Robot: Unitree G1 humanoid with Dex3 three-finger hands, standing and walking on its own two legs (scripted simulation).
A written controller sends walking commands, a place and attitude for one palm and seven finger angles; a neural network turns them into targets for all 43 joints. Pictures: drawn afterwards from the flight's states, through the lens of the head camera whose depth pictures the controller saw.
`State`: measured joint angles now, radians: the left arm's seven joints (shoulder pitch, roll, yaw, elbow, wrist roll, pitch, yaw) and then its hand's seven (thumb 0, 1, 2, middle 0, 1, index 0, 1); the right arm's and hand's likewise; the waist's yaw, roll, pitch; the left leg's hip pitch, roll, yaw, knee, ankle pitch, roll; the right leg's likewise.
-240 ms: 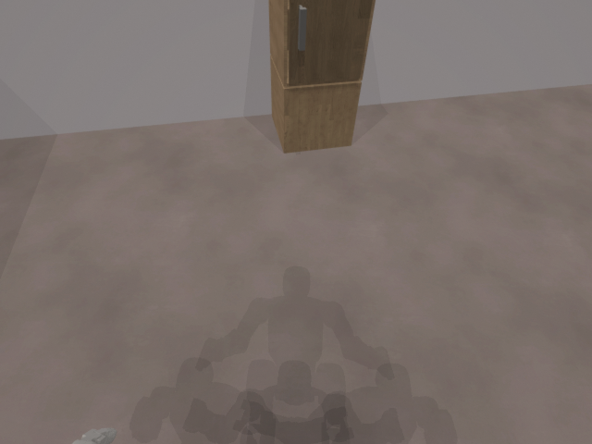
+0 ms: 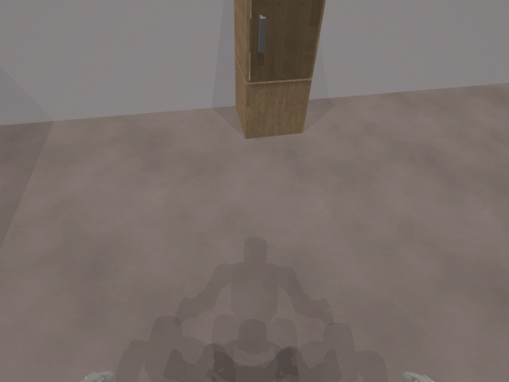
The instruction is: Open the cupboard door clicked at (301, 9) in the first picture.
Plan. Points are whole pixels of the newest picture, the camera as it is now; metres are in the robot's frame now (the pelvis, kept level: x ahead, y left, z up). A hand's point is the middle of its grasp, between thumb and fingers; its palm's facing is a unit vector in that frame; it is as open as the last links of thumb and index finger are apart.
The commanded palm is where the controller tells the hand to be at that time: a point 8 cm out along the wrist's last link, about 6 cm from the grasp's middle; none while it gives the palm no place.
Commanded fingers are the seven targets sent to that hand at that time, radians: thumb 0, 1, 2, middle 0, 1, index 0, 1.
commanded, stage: stand and wait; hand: left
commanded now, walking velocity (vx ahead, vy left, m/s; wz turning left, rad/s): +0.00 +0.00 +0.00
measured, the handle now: (261, 33) +1.68 +0.07 -0.09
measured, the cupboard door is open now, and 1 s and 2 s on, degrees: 0 0 0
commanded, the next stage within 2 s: look at it before walking up in 0.72 s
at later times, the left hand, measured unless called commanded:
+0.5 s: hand out of the picture +0.04 +0.24 -0.15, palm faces -0.02 -0.94 -0.34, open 7.4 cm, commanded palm none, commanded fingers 0.00 0.90 0.90 -0.20 -0.30 -0.20 -0.30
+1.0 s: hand out of the picture +0.05 +0.23 -0.15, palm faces -0.03 -0.95 -0.32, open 7.4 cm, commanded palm none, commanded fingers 0.00 0.90 0.90 -0.20 -0.30 -0.20 -0.30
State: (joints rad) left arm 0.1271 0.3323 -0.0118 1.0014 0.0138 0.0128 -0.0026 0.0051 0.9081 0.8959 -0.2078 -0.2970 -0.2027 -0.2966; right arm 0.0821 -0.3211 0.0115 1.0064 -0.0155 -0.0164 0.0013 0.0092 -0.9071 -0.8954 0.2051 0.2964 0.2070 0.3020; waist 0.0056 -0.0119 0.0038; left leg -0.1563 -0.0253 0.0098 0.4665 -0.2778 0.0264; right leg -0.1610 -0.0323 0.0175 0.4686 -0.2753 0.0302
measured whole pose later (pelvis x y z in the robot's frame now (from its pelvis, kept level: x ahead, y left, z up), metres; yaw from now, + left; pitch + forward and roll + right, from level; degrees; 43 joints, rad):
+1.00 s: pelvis -0.02 -0.02 +0.01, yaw +0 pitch -2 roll +0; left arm 0.14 0.34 -0.01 1.08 0.01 0.00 -0.01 0.00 0.91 0.90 -0.21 -0.30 -0.20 -0.30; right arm 0.13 -0.34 0.01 1.11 -0.01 -0.01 0.01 0.01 -0.91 -0.90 0.20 0.30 0.21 0.30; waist 0.00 -0.01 0.03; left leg -0.15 0.00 0.00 0.39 -0.20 0.00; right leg -0.15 0.00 0.01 0.39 -0.20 0.00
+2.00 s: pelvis +0.03 -0.04 -0.01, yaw -7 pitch -1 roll +1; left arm 0.33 0.24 0.03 1.05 0.03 0.02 -0.04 0.00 0.91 0.90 -0.20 -0.30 -0.20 -0.30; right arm 0.26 -0.24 -0.01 1.06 -0.02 -0.02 0.00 0.01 -0.91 -0.90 0.20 0.30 0.21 0.30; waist 0.02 0.00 0.01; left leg -0.15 0.06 0.10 0.55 -0.39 -0.02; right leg -0.25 0.01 -0.02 0.62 -0.40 -0.03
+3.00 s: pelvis +0.41 -0.10 -0.01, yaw -24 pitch -1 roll -1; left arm 0.15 0.17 0.05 0.99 0.02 -0.06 -0.02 0.00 0.91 0.90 -0.20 -0.30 -0.20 -0.30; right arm 0.39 -0.16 -0.04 1.15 -0.02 -0.02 0.01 0.01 -0.92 -0.90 0.20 0.30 0.20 0.30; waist -0.04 0.02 0.06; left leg -0.35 0.13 0.11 1.17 -0.42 -0.01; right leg -0.29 -0.03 -0.14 0.57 -0.26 -0.04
